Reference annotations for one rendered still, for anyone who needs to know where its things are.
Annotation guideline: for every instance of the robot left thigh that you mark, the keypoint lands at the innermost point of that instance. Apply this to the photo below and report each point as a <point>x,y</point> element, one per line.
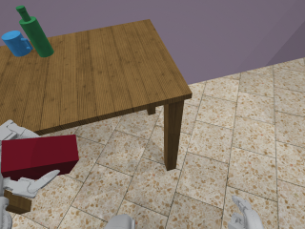
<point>121,222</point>

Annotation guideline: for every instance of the left robot hand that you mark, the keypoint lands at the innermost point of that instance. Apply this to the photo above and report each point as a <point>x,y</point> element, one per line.
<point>24,187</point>

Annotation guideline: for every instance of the sponge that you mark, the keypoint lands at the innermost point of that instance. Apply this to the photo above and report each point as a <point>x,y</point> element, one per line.
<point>34,157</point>

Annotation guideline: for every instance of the right robot hand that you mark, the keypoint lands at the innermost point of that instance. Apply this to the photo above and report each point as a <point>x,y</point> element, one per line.
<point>250,218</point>

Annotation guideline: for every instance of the table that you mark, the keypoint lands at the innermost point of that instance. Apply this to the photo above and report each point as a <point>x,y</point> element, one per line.
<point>91,76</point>

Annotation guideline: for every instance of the left robot forearm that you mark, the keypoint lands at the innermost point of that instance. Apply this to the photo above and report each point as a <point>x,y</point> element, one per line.
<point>5,217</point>

